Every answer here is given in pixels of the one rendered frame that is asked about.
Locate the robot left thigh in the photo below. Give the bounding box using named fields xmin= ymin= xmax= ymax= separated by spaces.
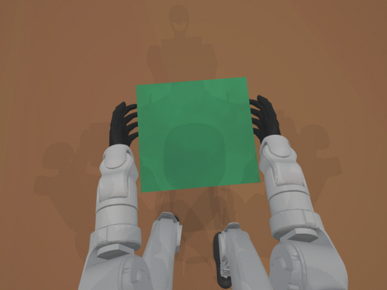
xmin=142 ymin=218 xmax=183 ymax=290

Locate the carton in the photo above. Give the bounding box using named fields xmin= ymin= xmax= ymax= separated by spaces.
xmin=136 ymin=77 xmax=260 ymax=193

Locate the robot right thigh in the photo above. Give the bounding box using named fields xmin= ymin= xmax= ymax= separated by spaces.
xmin=218 ymin=228 xmax=274 ymax=290

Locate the robot thigh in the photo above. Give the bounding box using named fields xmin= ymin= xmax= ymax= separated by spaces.
xmin=142 ymin=218 xmax=183 ymax=290
xmin=218 ymin=228 xmax=274 ymax=290

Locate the robot left forearm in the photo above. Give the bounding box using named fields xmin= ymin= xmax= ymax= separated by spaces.
xmin=78 ymin=144 xmax=142 ymax=290

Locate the right robot upper arm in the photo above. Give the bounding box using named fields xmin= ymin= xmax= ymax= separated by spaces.
xmin=269 ymin=240 xmax=348 ymax=290

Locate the left robot hand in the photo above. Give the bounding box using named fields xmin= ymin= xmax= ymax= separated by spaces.
xmin=109 ymin=101 xmax=138 ymax=147

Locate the left robot upper arm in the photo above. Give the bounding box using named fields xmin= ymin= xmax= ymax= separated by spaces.
xmin=79 ymin=254 xmax=154 ymax=290

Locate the right robot hand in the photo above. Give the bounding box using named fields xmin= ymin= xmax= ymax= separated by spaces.
xmin=249 ymin=95 xmax=281 ymax=143

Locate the robot right forearm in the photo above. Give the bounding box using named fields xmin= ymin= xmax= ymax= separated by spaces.
xmin=259 ymin=135 xmax=348 ymax=278

